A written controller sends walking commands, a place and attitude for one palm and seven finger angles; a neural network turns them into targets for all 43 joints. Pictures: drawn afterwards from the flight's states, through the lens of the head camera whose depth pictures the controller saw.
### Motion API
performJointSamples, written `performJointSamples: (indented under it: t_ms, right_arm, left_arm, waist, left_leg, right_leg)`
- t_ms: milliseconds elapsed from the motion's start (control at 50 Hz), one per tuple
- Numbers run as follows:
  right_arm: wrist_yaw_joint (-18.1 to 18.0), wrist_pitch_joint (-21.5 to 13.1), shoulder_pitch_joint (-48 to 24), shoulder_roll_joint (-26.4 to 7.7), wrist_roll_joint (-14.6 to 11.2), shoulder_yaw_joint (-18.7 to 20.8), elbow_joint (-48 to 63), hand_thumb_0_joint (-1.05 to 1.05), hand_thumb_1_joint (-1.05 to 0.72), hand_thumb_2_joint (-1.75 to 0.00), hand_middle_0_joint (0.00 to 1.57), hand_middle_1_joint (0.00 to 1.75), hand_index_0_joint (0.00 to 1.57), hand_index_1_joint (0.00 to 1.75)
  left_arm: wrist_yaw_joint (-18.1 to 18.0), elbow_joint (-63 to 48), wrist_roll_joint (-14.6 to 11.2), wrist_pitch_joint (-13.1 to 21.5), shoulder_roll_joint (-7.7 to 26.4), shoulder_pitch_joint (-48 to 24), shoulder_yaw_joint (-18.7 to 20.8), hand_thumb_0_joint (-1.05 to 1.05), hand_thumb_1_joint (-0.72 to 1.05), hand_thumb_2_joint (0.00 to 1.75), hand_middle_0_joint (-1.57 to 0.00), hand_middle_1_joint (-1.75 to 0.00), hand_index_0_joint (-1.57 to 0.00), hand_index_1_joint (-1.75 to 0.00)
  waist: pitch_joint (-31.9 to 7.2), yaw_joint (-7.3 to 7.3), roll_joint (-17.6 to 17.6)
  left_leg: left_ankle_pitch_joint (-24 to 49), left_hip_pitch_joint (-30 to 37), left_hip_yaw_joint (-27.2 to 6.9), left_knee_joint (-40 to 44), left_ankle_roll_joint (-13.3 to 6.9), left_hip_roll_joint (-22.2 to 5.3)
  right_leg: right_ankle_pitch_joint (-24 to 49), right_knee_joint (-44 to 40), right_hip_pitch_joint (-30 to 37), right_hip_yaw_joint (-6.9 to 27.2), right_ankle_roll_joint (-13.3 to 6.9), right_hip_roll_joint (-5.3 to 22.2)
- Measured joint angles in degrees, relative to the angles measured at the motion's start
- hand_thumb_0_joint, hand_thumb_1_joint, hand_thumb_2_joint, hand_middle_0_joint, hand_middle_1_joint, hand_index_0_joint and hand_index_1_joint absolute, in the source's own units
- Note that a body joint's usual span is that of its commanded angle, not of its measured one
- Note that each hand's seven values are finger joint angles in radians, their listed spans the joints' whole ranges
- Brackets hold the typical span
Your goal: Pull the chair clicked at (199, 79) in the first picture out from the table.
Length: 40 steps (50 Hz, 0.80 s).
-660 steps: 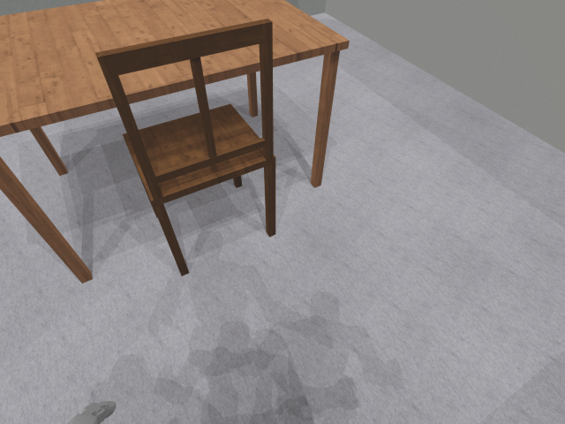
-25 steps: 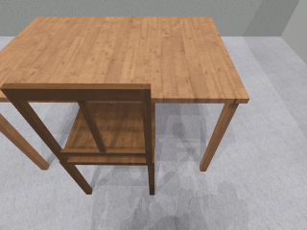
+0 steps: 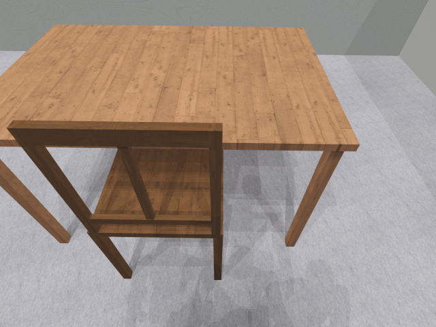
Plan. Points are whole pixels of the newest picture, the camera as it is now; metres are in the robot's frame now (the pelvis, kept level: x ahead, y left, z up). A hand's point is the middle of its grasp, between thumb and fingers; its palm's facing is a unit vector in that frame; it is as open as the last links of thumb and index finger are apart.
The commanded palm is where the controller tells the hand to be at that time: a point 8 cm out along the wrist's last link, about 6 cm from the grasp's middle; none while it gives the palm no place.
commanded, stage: look again from close up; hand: left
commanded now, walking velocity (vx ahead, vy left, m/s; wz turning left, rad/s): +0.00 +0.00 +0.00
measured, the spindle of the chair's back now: (138, 186) +0.45 +0.24 -0.07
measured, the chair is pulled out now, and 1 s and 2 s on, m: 0.00 0.00 0.00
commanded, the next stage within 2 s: raise the hand toward the chair's back in 0.46 s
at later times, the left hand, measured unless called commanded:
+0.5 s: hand out of the picture -0.01 +0.18 -0.17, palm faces +0.04 -0.98 -0.20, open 7.4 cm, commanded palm none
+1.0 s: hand out of the picture +0.11 +0.16 -0.09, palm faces +0.04 -1.00 +0.06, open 9.3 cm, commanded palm +0.10 +0.24 -0.06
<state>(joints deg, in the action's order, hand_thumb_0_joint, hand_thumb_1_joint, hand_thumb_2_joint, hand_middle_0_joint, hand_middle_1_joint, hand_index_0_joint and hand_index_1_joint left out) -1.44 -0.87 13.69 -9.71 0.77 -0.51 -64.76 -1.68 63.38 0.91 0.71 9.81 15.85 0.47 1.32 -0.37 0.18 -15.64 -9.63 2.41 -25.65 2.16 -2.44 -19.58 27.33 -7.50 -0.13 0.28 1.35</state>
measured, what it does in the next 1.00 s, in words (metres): lowers itself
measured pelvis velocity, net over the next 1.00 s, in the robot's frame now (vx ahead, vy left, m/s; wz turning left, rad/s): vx -0.08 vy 0.00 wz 0.04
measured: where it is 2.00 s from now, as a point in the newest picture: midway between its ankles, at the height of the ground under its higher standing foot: outside the picture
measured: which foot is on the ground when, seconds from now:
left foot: down 0.00-1.00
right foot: down 0.00-1.00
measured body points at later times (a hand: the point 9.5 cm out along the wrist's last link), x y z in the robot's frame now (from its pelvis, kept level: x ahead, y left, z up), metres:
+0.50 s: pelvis -0.01 +0.01 +0.00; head +0.00 +0.00 +0.45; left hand -0.01 +0.23 -0.16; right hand +0.00 -0.21 -0.16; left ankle -0.02 +0.14 -0.74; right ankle -0.05 -0.12 -0.74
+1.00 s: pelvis -0.08 +0.00 -0.09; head -0.03 +0.02 +0.36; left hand +0.10 +0.22 -0.09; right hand +0.17 -0.25 -0.11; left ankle -0.02 +0.14 -0.74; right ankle -0.05 -0.12 -0.74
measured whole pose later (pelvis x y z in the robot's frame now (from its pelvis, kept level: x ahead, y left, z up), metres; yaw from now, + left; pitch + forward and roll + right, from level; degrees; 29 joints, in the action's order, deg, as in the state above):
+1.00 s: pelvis -0.08 +0.00 -0.09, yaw +2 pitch +12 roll +0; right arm -0.1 -13.5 8.0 -15.2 -0.8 4.1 -28.2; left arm 15.3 13.3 -10.9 27.2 7.7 22.2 5.4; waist -7.4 -0.5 3.1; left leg -25.6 -49.9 -0.6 -63.7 2.1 -2.5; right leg -31.0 65.8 -46.5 -1.6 0.0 2.0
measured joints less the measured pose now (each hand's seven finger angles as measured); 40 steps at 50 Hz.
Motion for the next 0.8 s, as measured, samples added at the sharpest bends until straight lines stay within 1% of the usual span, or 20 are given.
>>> performJointSamples:
  t_ms: [280, 560, 580, 600, 620, 640, 660, 700, 720, 760, 800]
  right_arm:
    - [0.1, -0.2, 1.2, 0.8, 0.0, -0.2, -1.0, 0.00, -0.91, -0.89, 0.20, 0.30, 0.20, 0.30]
    - [0.0, -0.2, 1.5, 1.0, -0.1, 0.0, -1.1, 0.00, -0.92, -0.89, 0.20, 0.30, 0.20, 0.30]
    - [0.1, 0.0, 1.5, 0.7, -0.1, 0.0, -0.7, 0.01, -0.92, -0.89, 0.20, 0.30, 0.20, 0.30]
    - [-0.1, -0.6, 2.2, 0.2, -0.8, -0.1, 1.8, 0.01, -0.92, -0.89, 0.20, 0.30, 0.20, 0.30]
    - [-1.0, -2.8, 3.2, 0.0, -1.5, -0.4, 4.4, 0.01, -0.92, -0.89, 0.20, 0.30, 0.20, 0.30]
    - [-1.9, -5.8, 4.1, -0.4, -1.6, -0.3, 6.5, 0.01, -0.92, -0.89, 0.20, 0.30, 0.20, 0.30]
    - [-2.3, -8.3, 4.6, -0.8, -2.0, 0.0, 8.1, 0.01, -0.92, -0.89, 0.20, 0.30, 0.20, 0.30]
    - [-2.7, -11.5, 4.4, -2.3, -2.7, 0.6, 11.8, 0.01, -0.92, -0.89, 0.20, 0.30, 0.20, 0.30]
    - [-2.8, -12.6, 3.7, -3.2, -2.6, 1.0, 13.6, 0.01, -0.92, -0.89, 0.20, 0.30, 0.20, 0.30]
    - [-2.6, -14.2, 1.7, -4.6, -1.9, 1.7, 17.2, 0.01, -0.91, -0.89, 0.20, 0.30, 0.20, 0.30]
    - [-1.8, -15.2, -0.8, -5.1, -1.2, 2.5, 20.5, 0.01, -0.91, -0.89, 0.20, 0.30, 0.20, 0.30]
  left_arm:
    - [0.0, 0.4, 0.0, 0.0, -0.6, 0.0, -0.1, 0.00, 0.90, 0.90, -0.20, -0.30, -0.20, -0.30]
    - [0.0, 1.0, 0.0, 0.1, -1.3, 1.0, -0.2, 0.00, 0.90, 0.90, -0.20, -0.30, -0.20, -0.30]
    - [-0.5, 1.0, 0.1, 0.5, -1.5, 1.0, -0.3, 0.00, 0.90, 0.90, -0.20, -0.30, -0.20, -0.30]
    - [-0.6, -8.1, -2.3, -2.8, -1.6, 3.9, -0.1, 0.00, 0.91, 0.90, -0.20, -0.30, -0.20, -0.30]
    - [-1.4, -19.5, -4.0, -5.0, -1.0, 7.1, 0.9, 0.01, 0.92, 0.90, -0.20, -0.30, -0.20, -0.30]
    - [-2.4, -28.4, -5.1, -3.3, -0.2, 9.3, 1.3, 0.02, 0.93, 0.89, -0.21, -0.30, -0.21, -0.30]
    - [-3.6, -35.1, -6.0, -1.2, 0.6, 10.2, 1.4, 0.03, 0.93, 0.89, -0.20, -0.30, -0.20, -0.30]
    - [-4.5, -45.3, -8.1, 1.2, 1.1, 9.3, 1.8, 0.03, 0.92, 0.88, -0.20, -0.30, -0.20, -0.29]
    - [-4.3, -48.7, -8.6, 3.1, 1.0, 7.9, 2.2, 0.03, 0.90, 0.88, -0.20, -0.30, -0.20, -0.29]
    - [-2.6, -51.6, -9.1, 9.1, 0.4, 3.8, 3.2, 0.02, 0.87, 0.87, -0.19, -0.29, -0.19, -0.29]
    - [1.2, -51.7, -10.5, 16.4, -0.6, -0.1, 4.4, 0.02, 0.83, 0.85, -0.18, -0.29, -0.18, -0.28]
  waist:
    - [0.2, 0.17, 0.1]
    - [0.0, 0.02, 0.3]
    - [-0.1, 0.05, -0.2]
    - [0.3, 0.05, -0.4]
    - [1.1, -0.45, -0.3]
    - [1.2, -0.92, -0.1]
    - [0.7, -0.85, -0.1]
    - [-0.6, 0.22, -1.0]
    - [-1.3, 0.94, -1.6]
    - [-3.8, 2.24, -2.4]
    - [-6.6, 2.58, -1.8]
  left_leg:
    - [0.7, 0.2, 0.1, 0.9, -0.5, 0.5]
    - [1.3, 0.3, -0.2, 1.2, -0.5, 0.6]
    - [1.1, -1.0, -0.4, -0.3, -0.6, 0.2]
    - [0.6, -1.6, -0.4, -1.3, -0.6, -0.1]
    - [0.3, -1.6, -0.2, -1.6, -0.6, -0.1]
    - [0.2, -1.9, 0.0, -2.0, -0.7, 0.0]
    - [0.2, -2.8, -0.2, -2.6, -0.8, 0.3]
    - [0.1, -5.3, -1.3, -4.8, -1.0, 0.9]
    - [-0.2, -7.0, -1.9, -6.4, -1.1, 1.2]
    - [-1.2, -12.4, -2.5, -10.7, -1.2, 1.5]
    - [-2.6, -18.8, -2.2, -15.8, -1.1, 1.4]
  right_leg:
    - [0.7, -0.9, 0.2, 0.0, 0.4, 0.5]
    - [1.3, -1.4, 0.5, -0.3, 0.5, 0.5]
    - [1.5, -1.6, 0.2, -0.5, 0.5, 0.2]
    - [1.6, -1.3, -0.2, -0.6, 0.6, 0.0]
    - [1.5, -0.3, -0.6, -0.3, 0.5, -0.1]
    - [1.1, 0.8, -1.3, -0.2, 0.5, 0.1]
    - [0.7, 1.9, -2.2, -0.4, 0.5, 0.4]
    - [-0.2, 4.1, -4.1, -1.4, 0.7, 1.0]
    - [-0.6, 5.5, -5.5, -2.0, 0.8, 1.3]
    - [-1.9, 9.8, -10.5, -2.5, 0.9, 1.7]
    - [-3.7, 15.7, -17.6, -1.8, 0.8, 1.7]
